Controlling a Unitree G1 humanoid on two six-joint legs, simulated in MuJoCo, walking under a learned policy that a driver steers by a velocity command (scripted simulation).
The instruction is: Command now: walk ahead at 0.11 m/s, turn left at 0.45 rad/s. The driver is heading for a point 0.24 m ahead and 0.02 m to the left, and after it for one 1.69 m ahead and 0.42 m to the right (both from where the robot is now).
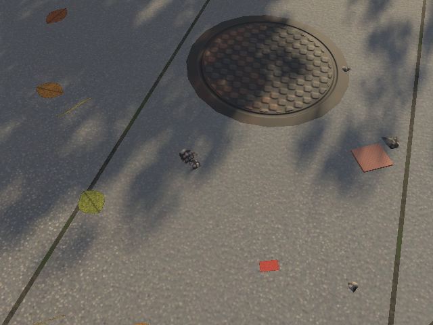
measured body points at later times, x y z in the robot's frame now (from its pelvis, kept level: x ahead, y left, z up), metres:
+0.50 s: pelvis +0.08 -0.04 +0.00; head +0.11 -0.05 +0.44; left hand +0.25 +0.22 -0.10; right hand +0.19 -0.34 -0.11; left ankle +0.09 +0.06 -0.73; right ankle +0.10 -0.18 -0.73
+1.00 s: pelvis +0.08 -0.11 +0.01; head +0.11 -0.15 +0.46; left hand +0.33 +0.08 -0.07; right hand +0.11 -0.43 -0.11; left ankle +0.14 +0.04 -0.66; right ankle +0.07 -0.20 -0.73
